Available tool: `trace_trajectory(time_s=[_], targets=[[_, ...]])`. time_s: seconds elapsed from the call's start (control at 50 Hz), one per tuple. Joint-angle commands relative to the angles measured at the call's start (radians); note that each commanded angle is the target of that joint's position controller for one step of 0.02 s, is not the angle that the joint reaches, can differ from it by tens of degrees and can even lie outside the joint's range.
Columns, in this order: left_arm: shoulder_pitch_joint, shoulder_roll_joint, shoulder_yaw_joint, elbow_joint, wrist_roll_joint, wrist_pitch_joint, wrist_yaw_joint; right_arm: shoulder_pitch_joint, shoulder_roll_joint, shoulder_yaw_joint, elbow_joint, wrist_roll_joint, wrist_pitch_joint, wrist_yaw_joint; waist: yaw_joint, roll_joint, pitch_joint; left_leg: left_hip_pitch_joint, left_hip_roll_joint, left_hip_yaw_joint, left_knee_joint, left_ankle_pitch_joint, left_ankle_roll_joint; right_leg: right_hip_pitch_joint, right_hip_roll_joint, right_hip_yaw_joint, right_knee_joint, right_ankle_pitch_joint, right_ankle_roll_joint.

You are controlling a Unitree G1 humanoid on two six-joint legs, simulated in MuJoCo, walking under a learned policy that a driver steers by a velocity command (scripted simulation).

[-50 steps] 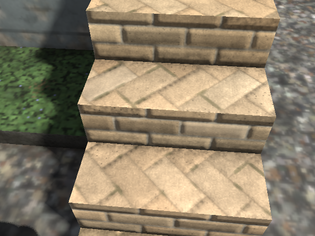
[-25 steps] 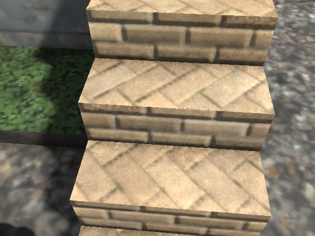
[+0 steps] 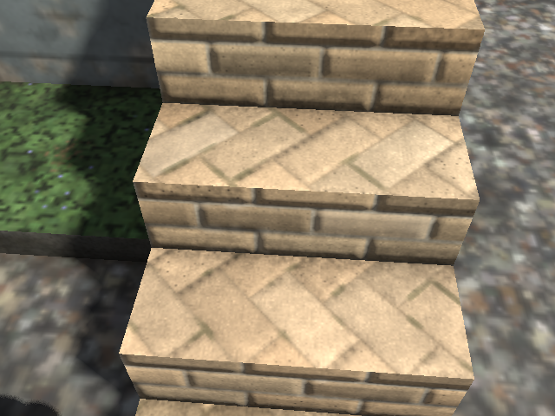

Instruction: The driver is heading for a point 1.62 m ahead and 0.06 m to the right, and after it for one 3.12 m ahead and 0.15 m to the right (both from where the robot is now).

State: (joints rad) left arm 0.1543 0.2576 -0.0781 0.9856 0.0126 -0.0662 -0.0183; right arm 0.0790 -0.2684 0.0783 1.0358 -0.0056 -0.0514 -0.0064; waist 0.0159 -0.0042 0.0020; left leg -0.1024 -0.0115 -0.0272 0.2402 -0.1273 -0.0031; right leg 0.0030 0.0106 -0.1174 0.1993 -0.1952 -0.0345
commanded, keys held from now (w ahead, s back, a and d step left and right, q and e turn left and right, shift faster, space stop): w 0.74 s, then no key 0.26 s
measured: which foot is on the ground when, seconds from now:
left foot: down 0.00-1.00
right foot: down 0.00-1.00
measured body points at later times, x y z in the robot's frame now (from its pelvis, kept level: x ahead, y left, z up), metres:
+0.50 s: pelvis +0.00 +0.00 +0.00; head +0.00 +0.00 +0.45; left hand +0.11 +0.25 -0.13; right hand +0.13 -0.25 -0.13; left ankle +0.00 +0.12 -0.75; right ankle -0.05 -0.09 -0.75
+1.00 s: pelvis +0.00 +0.00 +0.00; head +0.00 +0.00 +0.45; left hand +0.08 +0.25 -0.14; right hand +0.10 -0.26 -0.14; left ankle +0.00 +0.12 -0.75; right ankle -0.05 -0.09 -0.75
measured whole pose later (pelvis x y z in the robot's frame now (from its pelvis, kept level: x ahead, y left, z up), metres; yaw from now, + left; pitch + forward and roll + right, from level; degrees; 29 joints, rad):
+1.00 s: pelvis +0.00 +0.00 +0.00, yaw -1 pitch -1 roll +0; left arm 0.18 0.27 -0.06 1.00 0.01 -0.05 -0.01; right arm 0.11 -0.28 0.07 1.06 0.00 -0.04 -0.01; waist 0.01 0.00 0.02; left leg -0.12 0.00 -0.02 0.30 -0.16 -0.01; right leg -0.01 0.01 -0.11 0.25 -0.22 -0.04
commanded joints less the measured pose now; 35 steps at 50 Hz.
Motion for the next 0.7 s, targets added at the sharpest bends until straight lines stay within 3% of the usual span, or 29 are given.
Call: trace_trajectory(time_s=[0.02, 0.7], targets=[[-0.022, 0.113, 0.022, -0.045, -0.001, -0.011, 0.002, -0.048, -0.116, -0.021, -0.048, 0.000, -0.011, -0.003, 0.000, -0.004, -0.039, 0.003, 0.135, -0.094, -0.005, 0.218, 0.032, 0.005, -0.164, 0.109, -0.023, 0.219, 0.018], [-0.032, 0.118, 0.022, -0.043, -0.002, -0.009, 0.005, -0.050, -0.117, -0.022, -0.046, 0.001, -0.012, -0.007, 0.000, -0.005, -0.042, 0.014, 0.139, -0.089, -0.008, 0.221, 0.031, 0.008, -0.163, 0.117, -0.023, 0.245, 0.018]])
